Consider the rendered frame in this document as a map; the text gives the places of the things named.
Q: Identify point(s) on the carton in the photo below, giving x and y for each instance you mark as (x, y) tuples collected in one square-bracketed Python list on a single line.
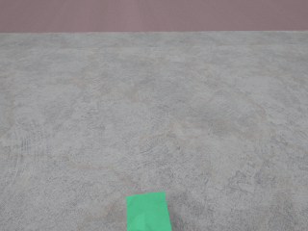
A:
[(147, 212)]

